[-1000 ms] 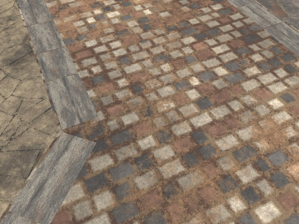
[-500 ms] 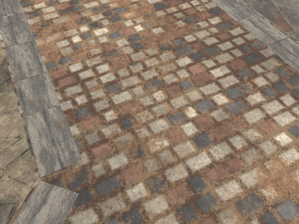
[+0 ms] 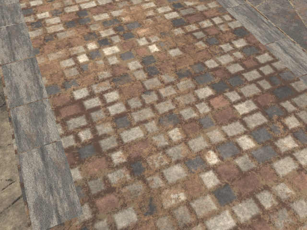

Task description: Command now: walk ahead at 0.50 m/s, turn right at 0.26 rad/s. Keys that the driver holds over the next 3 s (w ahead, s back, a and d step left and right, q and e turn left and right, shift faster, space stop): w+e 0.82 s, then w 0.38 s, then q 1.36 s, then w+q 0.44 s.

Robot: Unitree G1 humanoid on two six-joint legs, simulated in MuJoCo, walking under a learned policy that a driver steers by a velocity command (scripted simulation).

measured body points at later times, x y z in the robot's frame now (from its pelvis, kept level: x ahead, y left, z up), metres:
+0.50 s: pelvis +0.26 -0.03 -0.01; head +0.29 -0.05 +0.44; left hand +0.49 +0.14 -0.12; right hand +0.14 -0.25 -0.15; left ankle +0.10 +0.07 -0.71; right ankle +0.34 -0.10 -0.73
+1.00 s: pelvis +0.51 -0.12 +0.01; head +0.54 -0.15 +0.46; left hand +0.60 +0.15 -0.12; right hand +0.60 -0.42 -0.09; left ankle +0.71 -0.09 -0.70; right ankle +0.34 -0.10 -0.72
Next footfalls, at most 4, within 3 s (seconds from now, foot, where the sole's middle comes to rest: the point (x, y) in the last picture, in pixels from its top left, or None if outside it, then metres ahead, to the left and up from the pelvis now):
0.50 right None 0.38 -0.12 -0.76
1.06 left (193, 167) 0.75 -0.13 -0.76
1.52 right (242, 159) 0.80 -0.37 -0.76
1.98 left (194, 161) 0.78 -0.14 -0.76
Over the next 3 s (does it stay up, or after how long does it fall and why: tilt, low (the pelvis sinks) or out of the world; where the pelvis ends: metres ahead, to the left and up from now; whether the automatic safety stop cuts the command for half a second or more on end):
stays up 0.77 -0.17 0.00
